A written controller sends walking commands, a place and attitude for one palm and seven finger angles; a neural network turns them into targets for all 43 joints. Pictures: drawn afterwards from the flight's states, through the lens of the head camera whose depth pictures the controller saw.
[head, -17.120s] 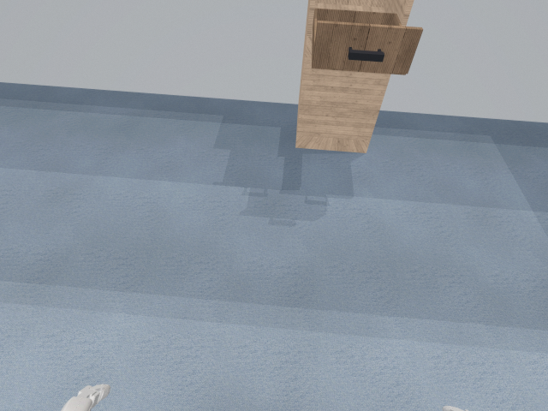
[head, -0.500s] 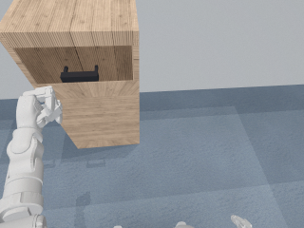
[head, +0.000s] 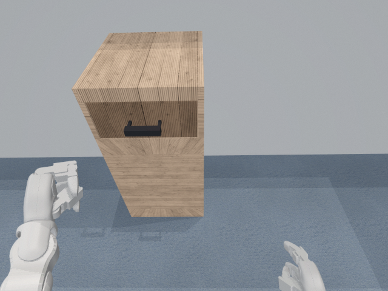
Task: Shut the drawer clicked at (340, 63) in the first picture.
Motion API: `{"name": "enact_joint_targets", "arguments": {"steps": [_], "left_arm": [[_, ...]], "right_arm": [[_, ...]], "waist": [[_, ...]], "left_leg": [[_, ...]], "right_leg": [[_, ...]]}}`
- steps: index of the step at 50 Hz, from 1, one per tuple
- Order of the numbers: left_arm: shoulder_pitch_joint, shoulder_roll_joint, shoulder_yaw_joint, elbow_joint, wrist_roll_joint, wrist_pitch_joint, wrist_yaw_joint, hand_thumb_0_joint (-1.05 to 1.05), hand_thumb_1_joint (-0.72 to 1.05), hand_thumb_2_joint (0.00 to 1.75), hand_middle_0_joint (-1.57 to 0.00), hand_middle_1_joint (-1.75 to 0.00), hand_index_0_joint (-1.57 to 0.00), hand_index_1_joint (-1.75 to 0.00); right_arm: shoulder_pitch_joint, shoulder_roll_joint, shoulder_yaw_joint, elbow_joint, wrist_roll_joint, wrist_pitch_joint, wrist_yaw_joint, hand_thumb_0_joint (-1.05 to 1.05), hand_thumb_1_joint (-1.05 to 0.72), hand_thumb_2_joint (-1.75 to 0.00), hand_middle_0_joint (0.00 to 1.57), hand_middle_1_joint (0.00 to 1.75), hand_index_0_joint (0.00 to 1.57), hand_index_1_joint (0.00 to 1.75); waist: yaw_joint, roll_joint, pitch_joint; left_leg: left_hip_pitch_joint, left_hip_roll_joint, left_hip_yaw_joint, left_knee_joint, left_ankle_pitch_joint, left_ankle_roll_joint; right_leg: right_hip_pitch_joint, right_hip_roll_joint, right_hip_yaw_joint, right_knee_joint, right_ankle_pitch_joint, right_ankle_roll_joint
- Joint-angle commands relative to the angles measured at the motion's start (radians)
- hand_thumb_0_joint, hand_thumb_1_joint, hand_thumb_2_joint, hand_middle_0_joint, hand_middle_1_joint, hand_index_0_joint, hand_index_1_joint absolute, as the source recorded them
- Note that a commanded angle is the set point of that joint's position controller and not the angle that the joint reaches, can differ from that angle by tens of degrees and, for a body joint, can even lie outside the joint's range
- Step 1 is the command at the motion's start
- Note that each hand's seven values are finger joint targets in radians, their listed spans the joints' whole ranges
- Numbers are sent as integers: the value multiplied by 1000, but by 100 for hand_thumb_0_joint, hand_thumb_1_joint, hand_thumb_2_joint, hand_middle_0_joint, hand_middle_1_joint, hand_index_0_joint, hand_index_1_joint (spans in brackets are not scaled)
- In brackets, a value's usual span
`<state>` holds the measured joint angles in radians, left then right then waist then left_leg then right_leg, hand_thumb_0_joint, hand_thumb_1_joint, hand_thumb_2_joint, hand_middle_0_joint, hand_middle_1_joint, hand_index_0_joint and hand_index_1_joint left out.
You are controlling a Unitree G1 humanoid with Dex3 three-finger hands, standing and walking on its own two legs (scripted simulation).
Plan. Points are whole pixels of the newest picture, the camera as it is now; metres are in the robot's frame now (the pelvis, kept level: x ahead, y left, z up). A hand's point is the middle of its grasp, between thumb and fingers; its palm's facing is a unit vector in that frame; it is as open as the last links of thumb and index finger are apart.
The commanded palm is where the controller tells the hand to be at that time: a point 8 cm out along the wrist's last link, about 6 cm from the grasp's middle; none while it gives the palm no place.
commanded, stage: draw the hand back to the body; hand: left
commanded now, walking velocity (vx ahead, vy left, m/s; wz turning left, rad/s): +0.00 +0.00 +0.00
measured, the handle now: (143, 126) +0.62 +0.24 -0.05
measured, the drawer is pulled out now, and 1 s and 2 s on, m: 0.00 0.00 0.00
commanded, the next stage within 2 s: step back with the hand held close in 0.44 s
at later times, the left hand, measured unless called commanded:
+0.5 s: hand (48, 223) +0.17 +0.24 +0.16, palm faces +0.43 -0.81 -0.40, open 3.2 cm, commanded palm +0.12 +0.27 +0.18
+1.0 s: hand (23, 239) +0.15 +0.25 +0.16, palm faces +0.31 -0.79 -0.53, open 3.2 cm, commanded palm +0.09 +0.29 +0.18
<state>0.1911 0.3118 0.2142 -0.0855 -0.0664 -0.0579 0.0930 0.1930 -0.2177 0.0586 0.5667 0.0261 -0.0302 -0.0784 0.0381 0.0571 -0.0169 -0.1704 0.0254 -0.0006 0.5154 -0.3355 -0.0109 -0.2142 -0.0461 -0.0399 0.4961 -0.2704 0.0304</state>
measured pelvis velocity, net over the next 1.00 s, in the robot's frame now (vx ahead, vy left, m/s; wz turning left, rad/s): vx -0.04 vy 0.01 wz -0.01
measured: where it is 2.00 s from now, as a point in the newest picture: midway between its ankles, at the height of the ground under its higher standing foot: outside the picture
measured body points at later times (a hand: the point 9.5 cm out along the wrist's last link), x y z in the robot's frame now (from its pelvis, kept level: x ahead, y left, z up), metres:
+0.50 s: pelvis -0.01 -0.01 +0.01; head -0.02 -0.04 +0.45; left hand +0.15 +0.28 +0.18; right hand +0.19 -0.22 -0.08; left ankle -0.04 +0.12 -0.74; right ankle +0.00 -0.14 -0.74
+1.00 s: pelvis -0.04 +0.01 +0.00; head -0.02 +0.01 +0.45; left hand +0.12 +0.29 +0.19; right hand +0.13 -0.23 -0.08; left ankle -0.04 +0.13 -0.74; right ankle +0.00 -0.14 -0.74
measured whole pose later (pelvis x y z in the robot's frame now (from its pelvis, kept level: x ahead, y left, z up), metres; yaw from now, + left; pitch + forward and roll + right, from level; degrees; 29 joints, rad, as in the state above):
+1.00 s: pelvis -0.04 +0.01 +0.00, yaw +0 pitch +1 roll +0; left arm 0.65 0.41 0.38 -0.56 -0.04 -0.19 0.12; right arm 0.18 -0.22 -0.02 0.54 0.00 0.01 -0.08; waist 0.00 0.02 0.04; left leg -0.24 0.00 0.02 0.46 -0.23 0.01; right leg -0.28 -0.07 -0.02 0.42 -0.15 0.05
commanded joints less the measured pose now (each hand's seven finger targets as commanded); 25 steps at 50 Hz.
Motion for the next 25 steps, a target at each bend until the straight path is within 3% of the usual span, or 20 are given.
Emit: {"name": "enact_joint_targets", "arguments": {"steps": [1, 7, 13, 14, 16, 19, 20, 23, 25], "left_arm": [[-74, 185, 110, -377, 1, -72, 11, 0, 90, 90, -140, -160, -140, -160], [118, 185, 156, -533, 7, -84, 17, 0, 90, 90, -140, -160, -140, -160], [287, 186, 199, -625, 7, -100, 16, 0, 90, 90, -140, -160, -140, -160], [294, 173, 189, -574, 9, -94, 13, 0, 90, 90, -140, -160, -140, -160], [256, 148, 168, -544, 10, -91, 14, 0, 90, 90, -140, -160, -140, -160], [212, 152, 166, -524, 17, -93, 20, 0, 90, 90, -140, -160, -140, -160], [200, 157, 169, -538, 19, -96, 23, 0, 90, 90, -140, -160, -140, -160], [212, 173, 184, -581, 23, -107, 32, 0, 90, 90, -140, -160, -140, -160], [226, 181, 188, -604, 22, -110, 34, 0, 90, 90, -140, -160, -140, -160]], "right_arm": [[-111, -107, -51, -143, -17, -82, -11, 0, -90, -90, 20, 30, 20, 30], [-118, -92, -54, -131, -30, -119, -6, 0, -90, -90, 20, 30, 20, 30], [-119, -87, -62, -133, -31, -148, -9, 0, -90, -90, 20, 30, 20, 30], [-117, -89, -64, -121, -33, -150, -12, 0, -90, -90, 20, 30, 20, 30], [-107, -94, -65, -115, -32, -146, -15, 0, -90, -90, 20, 30, 20, 30], [-104, -100, -71, -109, -31, -147, -25, 0, -90, -90, 20, 30, 20, 30], [-104, -99, -70, -110, -33, -150, -28, 0, -90, -90, 20, 30, 20, 30], [-108, -95, -69, -112, -41, -164, -28, 0, -90, -90, 20, 30, 20, 30], [-114, -91, -66, -112, -42, -175, -28, 0, -90, -90, 20, 30, 20, 30]], "waist": [[5, 13, -126], [19, 28, -76], [33, -9, -34], [27, -43, 10], [14, -40, 50], [10, -45, 65], [12, -18, 39], [28, -12, -47], [34, 14, -62]], "left_leg": [[25, -14, 19, -124, 320, 27], [39, -19, 26, -136, 339, 24], [42, -15, 32, -138, 292, 26], [37, -16, 34, -140, 269, 27], [27, -14, 34, -148, 225, 28], [41, -17, 35, -151, 190, 33], [52, -18, 35, -152, 187, 34], [75, -24, 33, -145, 248, 36], [77, -25, 28, -146, 267, 31]], "right_leg": [[152, 42, -21, -76, 259, -51], [169, 45, -21, -106, 277, -47], [154, 52, -15, -131, 238, -42], [127, 58, -13, -154, 214, -42], [103, 52, -11, -163, 161, -38], [81, 52, -4, -186, 105, -36], [94, 46, -4, -176, 102, -37], [154, 42, -6, -150, 179, -39], [172, 42, -4, -145, 202, -41]]}}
